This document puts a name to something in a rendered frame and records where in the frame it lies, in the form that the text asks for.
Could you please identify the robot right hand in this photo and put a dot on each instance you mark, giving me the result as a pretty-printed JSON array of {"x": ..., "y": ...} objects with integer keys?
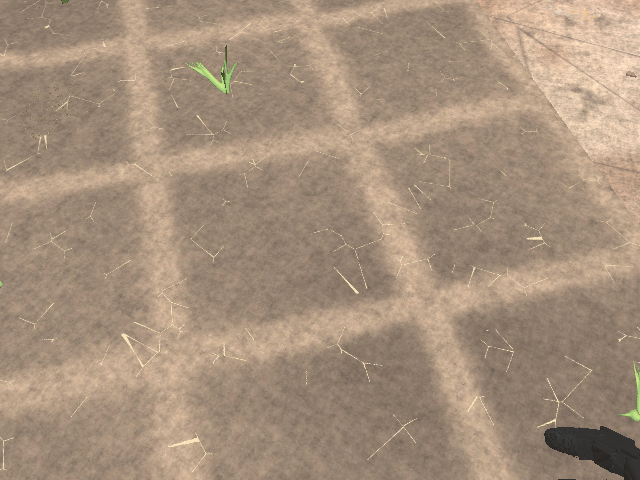
[{"x": 607, "y": 448}]

